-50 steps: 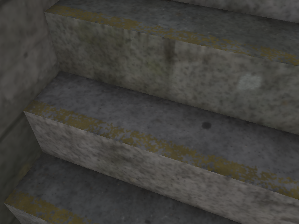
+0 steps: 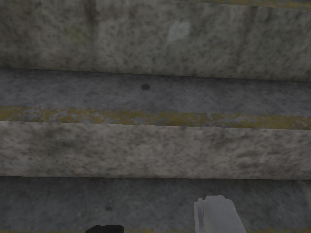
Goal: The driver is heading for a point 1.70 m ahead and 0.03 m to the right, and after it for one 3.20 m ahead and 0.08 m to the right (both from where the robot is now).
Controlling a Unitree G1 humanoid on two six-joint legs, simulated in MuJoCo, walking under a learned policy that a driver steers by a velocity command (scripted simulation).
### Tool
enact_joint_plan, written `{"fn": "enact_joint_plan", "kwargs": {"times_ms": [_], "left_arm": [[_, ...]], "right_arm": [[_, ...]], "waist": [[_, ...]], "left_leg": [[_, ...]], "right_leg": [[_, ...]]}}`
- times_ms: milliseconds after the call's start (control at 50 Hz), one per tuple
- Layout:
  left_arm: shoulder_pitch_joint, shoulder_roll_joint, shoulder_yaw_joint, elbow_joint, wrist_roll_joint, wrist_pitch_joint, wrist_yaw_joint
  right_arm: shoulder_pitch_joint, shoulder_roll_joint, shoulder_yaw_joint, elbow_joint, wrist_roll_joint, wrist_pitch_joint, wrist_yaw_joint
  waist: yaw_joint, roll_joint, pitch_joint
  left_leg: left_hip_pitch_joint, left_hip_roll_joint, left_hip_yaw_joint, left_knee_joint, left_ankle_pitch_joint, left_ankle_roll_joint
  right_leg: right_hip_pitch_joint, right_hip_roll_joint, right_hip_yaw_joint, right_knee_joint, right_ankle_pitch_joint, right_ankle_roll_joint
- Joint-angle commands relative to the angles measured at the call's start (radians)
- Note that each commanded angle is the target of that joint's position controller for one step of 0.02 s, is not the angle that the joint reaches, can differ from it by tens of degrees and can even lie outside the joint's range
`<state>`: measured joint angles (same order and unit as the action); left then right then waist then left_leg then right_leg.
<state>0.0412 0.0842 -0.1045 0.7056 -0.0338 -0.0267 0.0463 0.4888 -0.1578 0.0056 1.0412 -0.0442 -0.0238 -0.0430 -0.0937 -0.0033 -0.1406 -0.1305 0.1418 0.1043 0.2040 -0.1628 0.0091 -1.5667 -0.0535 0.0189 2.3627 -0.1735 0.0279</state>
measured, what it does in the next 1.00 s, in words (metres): walks ahead: right foot 0.24 m higher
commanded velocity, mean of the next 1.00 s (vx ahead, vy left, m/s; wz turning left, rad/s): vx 0.20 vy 0.00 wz -0.03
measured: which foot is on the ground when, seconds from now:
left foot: down 0.00-0.16, up 0.18-1.00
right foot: up 0.00-0.12, down 0.14-1.00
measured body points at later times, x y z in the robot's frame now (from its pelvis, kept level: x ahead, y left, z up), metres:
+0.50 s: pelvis +0.10 -0.14 +0.17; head +0.08 -0.18 +0.62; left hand +0.14 +0.06 +0.02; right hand +0.20 -0.34 +0.04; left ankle +0.19 +0.00 -0.29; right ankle +0.15 -0.19 -0.52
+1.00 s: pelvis +0.16 -0.16 +0.21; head +0.13 -0.15 +0.66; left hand +0.31 +0.10 +0.11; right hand +0.28 -0.38 +0.09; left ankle +0.17 -0.03 -0.46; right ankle +0.15 -0.19 -0.52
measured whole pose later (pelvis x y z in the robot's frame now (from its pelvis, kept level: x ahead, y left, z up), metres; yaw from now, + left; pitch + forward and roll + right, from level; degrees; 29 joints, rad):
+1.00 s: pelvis +0.16 -0.16 +0.21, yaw +2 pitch +1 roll +0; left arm 0.14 0.22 0.00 0.75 0.03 0.07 0.10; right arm 0.21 -0.17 0.02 0.82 0.00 0.06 -0.04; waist 0.00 -0.01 -0.10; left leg -0.55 0.04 0.04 1.07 -0.34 -0.04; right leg -0.23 0.02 -0.26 0.51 -0.31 -0.12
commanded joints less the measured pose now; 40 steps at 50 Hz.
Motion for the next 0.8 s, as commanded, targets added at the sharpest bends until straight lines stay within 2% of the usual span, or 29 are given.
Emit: {"fn": "enact_joint_plan", "kwargs": {"times_ms": [20, 40, 60, 80, 120, 140, 160, 180, 200, 220, 240, 260, 280, 320, 340, 360, 400, 440, 480, 500, 520, 560, 580, 600, 620, 680, 720, 760, 800], "left_arm": [[-0.232, -0.018, -0.007, -0.152, 0.021, -0.007, -0.009], [-0.331, -0.060, -0.026, -0.198, 0.033, -0.007, -0.016], [-0.274, -0.083, -0.032, -0.175, 0.018, 0.008, -0.024], [-0.306, -0.059, -0.043, -0.223, -0.005, 0.014, -0.045], [-0.247, 0.048, 0.003, -0.194, -0.010, 0.023, -0.063], [-0.157, 0.081, 0.034, -0.141, 0.005, 0.028, -0.074], [0.036, 0.179, 0.072, -0.105, 0.018, 0.028, -0.093], [0.136, 0.249, 0.101, -0.095, 0.037, 0.026, -0.090], [0.463, 0.397, 0.159, 0.065, 0.074, 0.064, -0.043], [0.409, 0.392, 0.159, 0.110, 0.100, 0.072, -0.028], [0.284, 0.341, 0.136, 0.125, 0.066, 0.077, -0.036], [0.186, 0.240, 0.122, 0.130, 0.050, 0.070, -0.052], [0.105, 0.145, 0.111, 0.163, 0.042, 0.051, -0.061], [0.043, 0.066, 0.086, 0.221, 0.059, 0.025, -0.075], [0.001, 0.041, 0.095, 0.258, 0.027, 0.014, -0.034], [0.087, 0.025, 0.084, 0.281, 0.027, -0.005, -0.024], [0.210, 0.045, 0.087, 0.325, 0.011, -0.035, -0.017], [0.258, 0.038, 0.081, 0.329, 0.038, -0.033, 0.000], [0.293, -0.002, 0.063, 0.350, 0.031, -0.023, 0.015], [0.311, 0.009, 0.065, 0.352, 0.034, -0.030, 0.024], [0.304, 0.045, 0.075, 0.345, 0.042, -0.035, 0.025], [0.298, 0.054, 0.085, 0.335, 0.033, -0.053, 0.033], [0.282, 0.036, 0.076, 0.322, 0.060, -0.046, 0.040], [0.125, 0.098, 0.050, 0.200, 0.130, 0.014, 0.013], [0.078, 0.093, 0.063, 0.163, 0.122, 0.032, 0.015], [0.120, 0.061, 0.048, 0.135, 0.112, 0.032, 0.047], [0.164, 0.068, 0.042, 0.127, 0.106, 0.036, 0.059], [0.178, 0.145, 0.066, 0.111, 0.087, 0.058, 0.075], [0.151, 0.204, 0.082, 0.072, 0.089, 0.084, 0.081]], "right_arm": [[0.036, -0.202, -0.055, -0.009, -0.001, 0.005, 0.002], [0.068, -0.219, -0.068, -0.002, 0.031, 0.018, -0.010], [0.081, -0.217, -0.069, 0.024, 0.028, 0.037, -0.016], [-0.045, -0.169, -0.039, 0.002, 0.012, 0.050, -0.004], [0.076, -0.244, -0.045, 0.050, 0.031, 0.041, 0.001], [0.101, -0.247, -0.033, 0.037, 0.057, 0.042, -0.004], [0.025, -0.315, -0.043, 0.011, 0.044, 0.032, -0.004], [0.083, -0.263, -0.032, -0.051, 0.043, 0.011, 0.012], [-0.081, -0.269, -0.034, -0.080, 0.064, -0.042, 0.054], [-0.178, -0.238, -0.055, -0.093, 0.052, -0.046, 0.106], [-0.251, -0.094, -0.023, -0.153, 0.042, -0.041, 0.115], [-0.325, -0.049, -0.008, -0.205, 0.039, -0.030, 0.105], [-0.354, -0.022, -0.001, -0.239, 0.014, -0.024, 0.090], [-0.301, 0.039, 0.030, -0.280, 0.011, -0.027, 0.067], [-0.185, 0.121, 0.034, -0.216, -0.035, -0.017, 0.044], [-0.161, 0.106, 0.034, -0.184, -0.012, -0.012, 0.027], [-0.192, 0.116, 0.036, -0.177, 0.020, 0.005, -0.016], [-0.163, 0.119, 0.028, -0.130, 0.061, 0.030, -0.044], [-0.155, 0.106, 0.014, -0.088, 0.058, 0.048, -0.051], [-0.108, 0.106, -0.003, -0.040, 0.047, 0.055, -0.049], [-0.080, 0.125, -0.011, -0.031, 0.040, 0.059, -0.061], [-0.117, 0.134, -0.018, -0.029, 0.000, 0.079, -0.058], [-0.183, 0.136, -0.022, -0.042, 0.009, 0.086, -0.054], [-0.211, 0.056, -0.005, -0.128, 0.031, 0.082, -0.030], [-0.266, 0.018, -0.019, -0.152, 0.043, 0.076, -0.025], [-0.314, -0.013, -0.012, -0.170, 0.006, 0.080, -0.020], [-0.315, -0.043, -0.013, -0.201, 0.024, 0.084, -0.022], [-0.335, -0.043, -0.001, -0.226, 0.060, 0.081, -0.022], [-0.299, -0.062, -0.002, -0.216, 0.083, 0.088, -0.020]], "waist": [[0.020, 0.145, 0.131], [-0.005, 0.170, 0.136], [0.018, 0.180, 0.098], [0.082, 0.213, 0.120], [0.093, 0.283, 0.005], [0.129, 0.326, -0.044], [0.242, 0.344, -0.168], [0.198, 0.102, -0.340], [0.304, -0.283, -0.500], [0.227, -0.278, -0.471], [0.127, -0.215, -0.330], [0.093, -0.095, -0.122], [0.034, 0.016, 0.018], [-0.023, -0.034, 0.112], [-0.080, -0.116, 0.226], [-0.044, -0.052, 0.240], [-0.012, -0.018, 0.249], [0.015, -0.083, 0.198], [0.028, -0.079, 0.212], [0.033, -0.045, 0.178], [0.035, -0.119, 0.158], [0.029, -0.044, 0.183], [0.041, -0.037, 0.203], [0.060, -0.094, 0.035], [0.073, -0.018, 0.058], [0.117, -0.009, 0.056], [0.124, -0.054, 0.074], [0.135, -0.091, 0.100], [0.123, -0.095, 0.119]], "left_leg": [[0.098, 0.250, -0.119, -0.234, -0.227, 0.199], [0.066, 0.262, -0.123, -0.292, -0.167, 0.212], [0.133, 0.266, -0.073, -0.283, -0.105, 0.211], [-0.025, 0.172, 0.112, -0.302, 0.231, 0.178], [-0.015, 0.154, 0.137, -0.198, 1.000, 0.242], [0.128, 0.172, 0.120, -0.015, 1.538, 0.250], [0.194, 0.216, 0.082, 0.212, 1.835, 0.249], [-0.188, 0.124, -0.028, 0.536, 1.671, 0.186], [-0.354, -0.035, -0.096, 0.825, 0.436, 0.131], [-0.528, -0.154, -0.294, 1.338, 0.231, 0.078], [-0.599, -0.145, -0.316, 1.620, 0.170, 0.052], [-0.669, -0.137, -0.272, 1.682, 0.121, 0.064], [-0.718, -0.120, -0.224, 1.713, 0.151, 0.080], [-0.775, -0.114, -0.244, 1.839, 0.179, 0.116], [-0.828, -0.132, -0.208, 1.784, 0.275, 0.118], [-0.838, -0.144, -0.181, 1.756, 0.328, 0.113], [-0.878, -0.155, -0.179, 1.738, 0.297, 0.067], [-0.875, -0.208, -0.174, 1.820, 0.288, 0.049], [-0.889, -0.231, -0.242, 1.793, 0.291, 0.028], [-0.906, -0.277, -0.279, 1.839, 0.322, 0.018], [-0.978, -0.291, -0.273, 1.967, 0.278, 0.019], [-1.029, -0.280, -0.302, 1.964, 0.279, 0.028], [-1.030, -0.288, -0.314, 1.955, 0.293, 0.018], [-1.100, -0.297, -0.403, 2.033, 0.346, -0.003], [-1.084, -0.268, -0.391, 1.921, 0.355, -0.019], [-0.989, -0.270, -0.326, 1.787, 0.354, -0.068], [-0.944, -0.247, -0.315, 1.643, 0.327, -0.086], [-0.919, -0.225, -0.290, 1.546, 0.205, -0.108], [-0.854, -0.206, -0.259, 1.416, 0.087, -0.128]], "right_leg": [[-0.059, -0.087, -0.082, -0.187, -0.087, -0.008], [0.030, -0.115, -0.081, -0.289, -0.219, -0.030], [0.092, -0.109, -0.108, -0.284, -0.251, -0.045], [0.353, -0.092, -0.168, -0.603, -0.273, -0.112], [0.789, 0.080, -0.393, -0.835, -0.434, -0.152], [0.843, 0.172, -0.365, -0.939, -0.578, -0.181], [1.012, 0.185, -0.136, -1.115, -0.516, -0.206], [1.433, 0.037, 0.390, -1.341, -0.616, -0.322], [1.608, -0.158, 0.971, -1.883, -0.754, -0.367], [1.531, -0.150, 1.091, -2.029, -0.799, -0.281], [1.348, -0.139, 0.891, -1.972, -0.631, -0.170], [1.139, -0.090, 0.663, -1.849, -0.635, -0.148], [1.004, -0.049, 0.511, -1.744, -0.621, -0.121], [0.900, -0.022, 0.455, -1.737, -0.588, -0.088], [0.849, 0.047, 0.261, -1.664, -0.505, -0.075], [0.865, 0.046, 0.188, -1.668, -0.352, -0.092], [0.905, 0.020, 0.182, -1.738, -0.198, -0.052], [0.938, -0.033, 0.206, -1.813, -0.140, -0.052], [0.949, -0.047, 0.208, -1.840, -0.179, -0.037], [1.024, -0.050, 0.174, -1.824, -0.102, 0.002], [1.092, -0.078, 0.219, -1.837, -0.060, 0.000], [1.135, -0.086, 0.234, -1.829, -0.045, 0.018], [1.138, -0.097, 0.243, -1.839, -0.054, 0.026], [1.310, -0.166, 0.324, -1.888, -0.030, 0.019], [1.312, -0.164, 0.298, -1.863, -0.037, 0.000], [1.330, -0.137, 0.265, -1.890, 0.050, -0.033], [1.366, -0.148, 0.251, -1.930, 0.007, -0.085], [1.403, -0.185, 0.260, -1.993, -0.010, -0.120], [1.423, -0.187, 0.226, -2.016, -0.038, -0.149]]}}
Velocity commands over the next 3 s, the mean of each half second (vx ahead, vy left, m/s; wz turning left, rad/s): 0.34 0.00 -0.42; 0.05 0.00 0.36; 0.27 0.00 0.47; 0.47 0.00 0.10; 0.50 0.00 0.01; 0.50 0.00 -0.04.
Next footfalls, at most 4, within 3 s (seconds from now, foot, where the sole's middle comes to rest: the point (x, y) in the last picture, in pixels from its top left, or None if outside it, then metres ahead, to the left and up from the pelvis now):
0.14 right None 0.19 -0.20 -0.56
1.14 left None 0.21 -0.03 -0.56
1.56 right None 0.26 -0.25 -0.29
1.88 right None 0.32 -0.31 -0.32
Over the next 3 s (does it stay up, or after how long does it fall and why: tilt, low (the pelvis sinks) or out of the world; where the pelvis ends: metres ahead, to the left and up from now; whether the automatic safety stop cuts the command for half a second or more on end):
stays up -0.10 -0.20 -0.06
